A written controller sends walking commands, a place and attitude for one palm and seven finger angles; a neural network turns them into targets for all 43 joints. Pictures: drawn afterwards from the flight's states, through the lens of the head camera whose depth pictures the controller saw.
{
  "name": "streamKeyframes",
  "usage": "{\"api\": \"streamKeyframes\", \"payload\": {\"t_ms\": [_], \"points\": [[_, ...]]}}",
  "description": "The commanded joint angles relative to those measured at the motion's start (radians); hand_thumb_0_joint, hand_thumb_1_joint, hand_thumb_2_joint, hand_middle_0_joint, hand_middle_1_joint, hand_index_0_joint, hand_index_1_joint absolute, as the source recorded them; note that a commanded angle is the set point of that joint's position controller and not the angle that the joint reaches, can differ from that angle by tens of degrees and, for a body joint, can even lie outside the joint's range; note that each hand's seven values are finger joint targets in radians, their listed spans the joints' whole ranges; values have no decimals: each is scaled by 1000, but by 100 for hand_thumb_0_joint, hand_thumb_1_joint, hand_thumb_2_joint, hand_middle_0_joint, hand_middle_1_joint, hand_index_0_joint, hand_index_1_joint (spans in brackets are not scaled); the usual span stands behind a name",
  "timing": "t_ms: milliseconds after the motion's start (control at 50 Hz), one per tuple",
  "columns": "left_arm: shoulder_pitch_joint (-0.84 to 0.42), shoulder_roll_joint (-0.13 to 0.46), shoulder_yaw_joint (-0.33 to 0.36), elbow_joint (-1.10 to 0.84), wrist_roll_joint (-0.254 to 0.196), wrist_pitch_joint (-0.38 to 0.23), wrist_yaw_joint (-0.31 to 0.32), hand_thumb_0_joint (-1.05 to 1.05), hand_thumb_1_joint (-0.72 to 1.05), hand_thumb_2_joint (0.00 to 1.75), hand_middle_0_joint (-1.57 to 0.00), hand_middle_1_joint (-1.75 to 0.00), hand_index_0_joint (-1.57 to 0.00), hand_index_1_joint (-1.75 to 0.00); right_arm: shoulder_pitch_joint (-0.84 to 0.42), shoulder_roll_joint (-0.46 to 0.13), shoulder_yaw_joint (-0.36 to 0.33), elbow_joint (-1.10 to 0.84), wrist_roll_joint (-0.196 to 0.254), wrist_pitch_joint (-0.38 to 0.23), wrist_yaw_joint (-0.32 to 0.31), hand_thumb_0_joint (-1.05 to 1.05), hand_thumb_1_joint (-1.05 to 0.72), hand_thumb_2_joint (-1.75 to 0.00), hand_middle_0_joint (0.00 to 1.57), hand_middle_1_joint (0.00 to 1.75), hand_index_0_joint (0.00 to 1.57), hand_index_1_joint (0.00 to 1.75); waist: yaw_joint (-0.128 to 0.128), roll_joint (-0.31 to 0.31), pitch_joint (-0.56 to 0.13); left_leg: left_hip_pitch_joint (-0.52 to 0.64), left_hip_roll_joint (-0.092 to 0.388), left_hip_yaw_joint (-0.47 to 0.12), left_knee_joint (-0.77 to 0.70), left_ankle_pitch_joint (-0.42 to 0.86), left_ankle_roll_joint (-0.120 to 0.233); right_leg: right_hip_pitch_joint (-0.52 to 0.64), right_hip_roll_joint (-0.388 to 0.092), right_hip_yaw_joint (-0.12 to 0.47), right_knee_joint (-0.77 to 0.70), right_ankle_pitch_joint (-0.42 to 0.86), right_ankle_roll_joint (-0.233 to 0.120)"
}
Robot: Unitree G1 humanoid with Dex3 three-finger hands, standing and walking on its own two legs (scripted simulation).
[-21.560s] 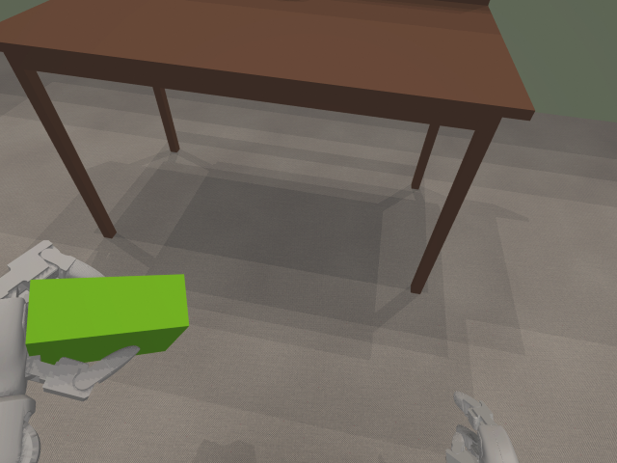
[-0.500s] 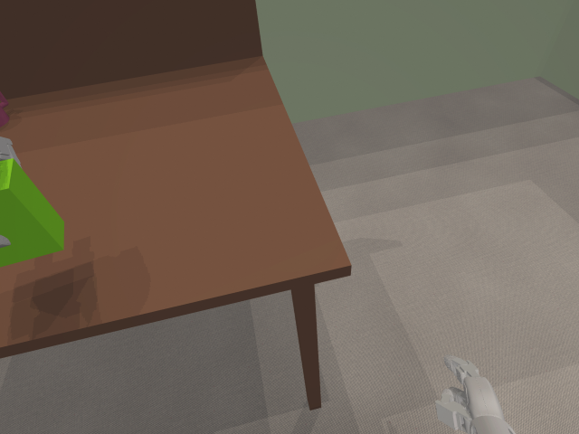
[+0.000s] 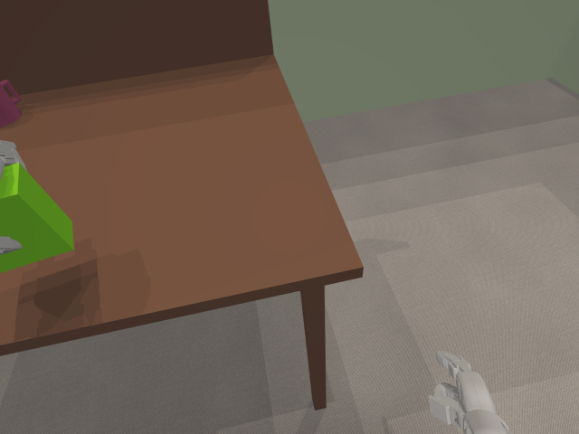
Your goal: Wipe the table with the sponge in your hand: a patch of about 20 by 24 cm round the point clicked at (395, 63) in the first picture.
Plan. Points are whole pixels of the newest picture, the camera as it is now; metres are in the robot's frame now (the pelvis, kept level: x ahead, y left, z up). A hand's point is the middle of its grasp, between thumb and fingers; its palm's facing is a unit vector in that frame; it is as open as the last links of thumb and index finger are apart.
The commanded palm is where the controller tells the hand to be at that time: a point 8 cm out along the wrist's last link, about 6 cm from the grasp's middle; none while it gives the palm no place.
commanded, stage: lower the sponge onto the table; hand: left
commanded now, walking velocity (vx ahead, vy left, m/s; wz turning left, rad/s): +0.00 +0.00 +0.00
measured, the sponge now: (12, 232) +0.27 +0.41 +0.17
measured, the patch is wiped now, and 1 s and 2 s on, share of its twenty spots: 0.00 0.00 0.00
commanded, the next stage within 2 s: wipe forward along the first lane in 0.86 s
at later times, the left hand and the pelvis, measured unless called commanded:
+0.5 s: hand (23, 231) +0.26 +0.39 +0.17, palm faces -0.03 +0.06 -1.00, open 9.6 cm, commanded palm +0.23 +0.38 +0.23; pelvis +0.01 +0.00 +0.00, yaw +0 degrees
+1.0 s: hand (34, 250) +0.25 +0.37 +0.15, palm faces -0.02 +0.05 -1.00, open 9.6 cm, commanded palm +0.23 +0.38 +0.21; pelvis +0.01 +0.00 +0.00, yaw +1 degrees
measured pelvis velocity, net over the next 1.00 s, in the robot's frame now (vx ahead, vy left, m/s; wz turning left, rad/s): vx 0.01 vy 0.00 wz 0.02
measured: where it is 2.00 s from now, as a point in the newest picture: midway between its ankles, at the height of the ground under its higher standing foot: outside the picture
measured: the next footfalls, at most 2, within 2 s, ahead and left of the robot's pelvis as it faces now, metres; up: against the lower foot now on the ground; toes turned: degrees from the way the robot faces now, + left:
none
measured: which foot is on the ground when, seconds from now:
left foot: down 0.00-1.00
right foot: down 0.00-1.00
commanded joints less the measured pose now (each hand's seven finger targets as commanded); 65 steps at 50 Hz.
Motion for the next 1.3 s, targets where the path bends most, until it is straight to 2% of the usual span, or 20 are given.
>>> {"api": "streamKeyframes", "payload": {"t_ms": [0, 100, 140, 180, 220, 240, 320, 340, 420, 440, 500, 600, 640, 680, 800, 920, 1020, 1040, 1120, 1280], "points": [[-253, 221, 11, -123, 27, 63, -89, 0, 10, 130, -120, -160, -120, -160, -162, -154, -49, -174, 7, -49, -26, 0, -90, -90, 20, 30, 20, 30, -42, -74, -202, -7, -31, -1, -75, 131, 8, 72, 45, -16, -35, 92, -40], [-422, 273, 12, -247, 74, -94, -128, 0, 10, 130, -120, -160, -120, -160, -126, -133, -42, -171, -9, -102, -69, 0, -90, -90, 20, 30, 20, 30, -65, -26, -264, 82, -42, -24, -64, 108, 34, 34, 56, -27, -50, 24, -45], [-444, 361, 100, -296, 99, -176, -115, 0, 10, 130, -120, -160, -120, -160, -112, -117, -34, -170, -20, -122, -86, 0, -90, -90, 20, 30, 20, 30, -47, -5, -316, 109, -46, -24, -47, 144, 37, 62, 59, -25, -41, 22, -53], [-414, 431, 199, -256, 103, -236, -75, 0, 10, 130, -120, -160, -120, -160, -85, -117, -51, -148, -31, -115, -91, 0, -90, -90, 20, 30, 20, 30, -28, 49, -268, 88, -46, -27, -51, 169, 27, 69, 65, -21, -45, 46, -63], [-350, 429, 239, -183, 90, -225, -46, 0, 10, 130, -120, -160, -120, -160, -88, -114, -52, -152, -20, -108, -75, 0, -90, -90, 20, 30, 20, 30, -5, 106, -223, 49, -47, -31, -46, 203, 10, 81, 68, -5, -46, 67, -76], [-337, 344, 182, -147, 74, -219, -35, 0, 10, 130, -120, -160, -120, -160, -85, -100, -45, -140, -16, -101, -66, 0, -90, -90, 20, 30, 20, 30, -11, 84, -186, 30, -42, -18, -47, 235, 2, 79, 56, -21, -40, 88, -73], [-181, 354, 231, -150, 29, -138, 0, 0, 10, 130, -120, -160, -120, -160, -103, -123, -65, -159, -21, -70, -26, 0, -90, -90, 20, 30, 20, 30, 32, 114, -233, 11, -35, -16, -32, 342, -12, 150, 55, 9, -11, 213, -75], [-146, 305, 193, -141, 30, -115, -3, 0, 10, 130, -120, -160, -120, -160, -95, -120, -60, -158, -22, -66, -19, 0, -90, -90, 20, 30, 20, 30, 20, 39, -236, 1, -29, -5, -36, 338, -13, 155, 46, -10, -2, 216, -65], [-23, 315, 210, -199, 20, -53, -32, 0, 10, 130, -120, -160, -120, -160, -131, -141, -66, -187, -19, -56, -9, 0, -90, -90, 20, 30, 20, 30, 22, -1, -250, -7, -31, -8, -27, 309, 1, 153, 53, 1, 6, 228, -57], [-38, 272, 167, -215, 14, -53, -44, 0, 10, 130, -120, -160, -120, -160, -124, -132, -56, -185, -15, -63, -10, 0, -90, -90, 20, 30, 20, 30, -2, -38, -252, 0, -30, 3, -26, 301, 5, 145, 46, -14, 9, 229, -48], [-54, 306, 191, -266, 7, -91, -62, 0, 10, 130, -120, -160, -120, -160, -110, -140, -68, -183, -16, -74, -30, 0, -90, -90, 20, 30, 20, 30, -20, -66, -245, 25, -40, 2, -18, 269, 21, 110, 55, -18, -1, 214, -38], [-106, 337, 231, -324, 16, -219, -35, 0, 10, 130, -120, -160, -120, -160, -84, -126, -74, -163, -24, -108, -62, 0, -90, -90, 20, 30, 20, 30, -24, -8, -233, 72, -50, -3, -8, 268, 26, 71, 64, -21, -18, 172, -42], [-150, 291, 194, -255, 32, -225, -16, 0, 10, 130, -120, -160, -120, -160, -81, -113, -62, -145, -22, -120, -65, 0, -90, -90, 20, 30, 20, 30, -34, 6, -196, 57, -46, -1, -9, 247, 19, 40, 61, -25, -26, 131, -46], [-120, 318, 225, -198, 31, -223, 2, 0, 10, 130, -120, -160, -120, -160, -63, -133, -81, -125, -22, -104, -63, 0, -90, -90, 20, 30, 20, 30, -23, 10, -168, 30, -45, -7, -22, 223, 12, 44, 62, -23, -36, 122, -49], [-146, 312, 200, -215, 53, -192, 25, 0, 10, 130, -120, -160, -120, -160, -90, -129, -81, -139, -28, -92, -48, 0, -90, -90, 20, 30, 20, 30, -7, 47, -248, 38, -45, -3, -21, 277, 6, 98, 55, -14, -15, 175, -55], [-76, 276, 182, -258, 43, -158, 14, 0, 10, 130, -120, -160, -120, -160, -124, -123, -68, -166, -22, -88, -38, 0, -90, -90, 20, 30, 20, 30, -4, 37, -239, 32, -39, -10, -28, 258, 7, 99, 64, -8, -15, 158, -59], [-115, 315, 205, -135, 51, -154, 14, 0, 10, 130, -120, -160, -120, -160, -107, -137, -69, -142, -19, -80, -44, 0, -90, -90, 20, 30, 20, 30, -15, -27, -164, -7, -36, -3, -41, 174, 6, 61, 66, -8, -38, 90, -55], [-139, 281, 167, -90, 59, -156, 13, 0, 10, 130, -120, -160, -120, -160, -99, -132, -64, -129, -19, -80, -47, 0, -90, -90, 20, 30, 20, 30, -27, -58, -159, -15, -39, 6, -41, 166, 7, 56, 58, -17, -35, 79, -50], [-245, 303, 138, 9, 99, -164, 7, 0, 10, 130, -120, -160, -120, -160, -88, -145, -69, -114, -14, -79, -54, 0, -90, -90, 20, 30, 20, 30, -41, 1, -134, -26, -43, 0, -48, 109, 6, 19, 66, -8, -56, 19, -58], [-325, 290, 84, 183, 112, -240, -53, 0, 10, 130, -120, -160, -120, -160, -13, -159, -87, -86, -16, -73, -60, 0, -90, -90, 20, 30, 20, 30, -66, -50, -172, -38, -44, 4, -34, 89, 20, 16, 57, -15, -49, 42, -50]]}}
